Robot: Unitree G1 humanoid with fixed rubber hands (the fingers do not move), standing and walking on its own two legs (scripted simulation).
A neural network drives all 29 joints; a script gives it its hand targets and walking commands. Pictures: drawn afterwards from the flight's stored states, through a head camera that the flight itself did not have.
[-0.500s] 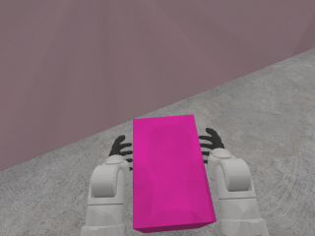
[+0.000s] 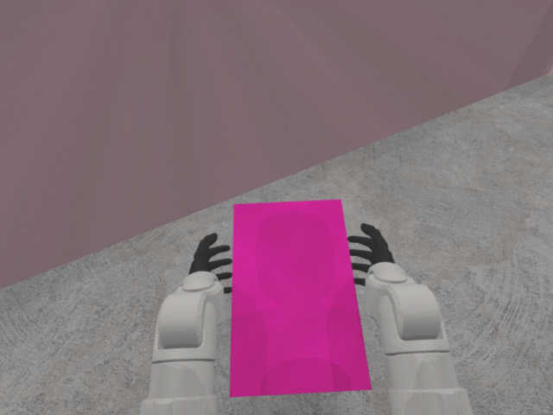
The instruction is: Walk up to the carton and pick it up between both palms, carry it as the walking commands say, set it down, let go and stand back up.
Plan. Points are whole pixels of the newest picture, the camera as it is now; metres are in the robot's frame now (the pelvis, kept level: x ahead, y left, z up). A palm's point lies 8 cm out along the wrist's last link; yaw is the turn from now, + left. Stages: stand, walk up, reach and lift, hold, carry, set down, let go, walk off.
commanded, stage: carry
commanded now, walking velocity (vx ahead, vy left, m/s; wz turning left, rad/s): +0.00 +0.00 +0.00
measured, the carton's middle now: (291, 304) +0.33 -0.01 -0.02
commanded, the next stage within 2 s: hold in 1.06 s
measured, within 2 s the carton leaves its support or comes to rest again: neither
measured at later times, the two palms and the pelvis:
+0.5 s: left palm (192, 300) +0.28 +0.13 +0.08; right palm (374, 286) +0.28 -0.12 +0.08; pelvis -0.02 +0.01 +0.00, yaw +0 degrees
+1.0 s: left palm (186, 301) +0.28 +0.14 +0.09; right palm (372, 286) +0.28 -0.11 +0.09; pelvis -0.02 +0.02 +0.00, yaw +0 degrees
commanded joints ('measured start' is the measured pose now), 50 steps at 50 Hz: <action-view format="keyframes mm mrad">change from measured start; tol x32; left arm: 1 -310 -905 -447 -147 -238 -41 -174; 39 -292 -770 -361 9 -179 -109 -177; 40 -355 -889 -490 -317 -290 -98 -162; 50 -297 -747 -340 85 -134 -98 -171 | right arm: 1 -294 871 402 -141 243 -19 190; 40 -314 897 432 -257 287 -80 189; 50 -268 722 266 116 130 -87 203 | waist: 1 7 10 -313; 50 14 59 -256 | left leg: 1 120 64 -74 -50 170 53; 50 85 63 -86 -87 166 49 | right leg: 1 99 -127 154 -118 226 13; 50 84 -119 152 -117 148 32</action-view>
